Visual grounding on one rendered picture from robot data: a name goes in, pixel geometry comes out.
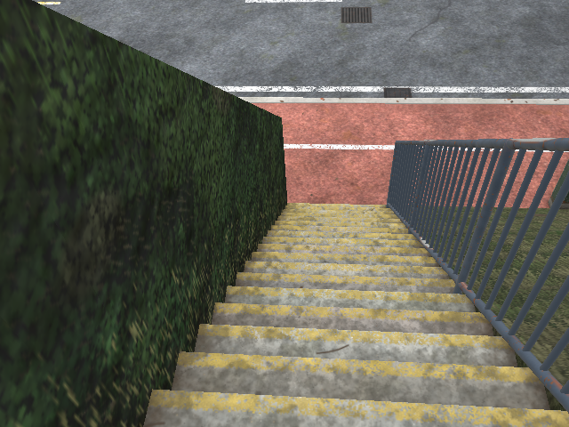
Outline stairs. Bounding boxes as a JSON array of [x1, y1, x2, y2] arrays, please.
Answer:
[[143, 203, 569, 427]]

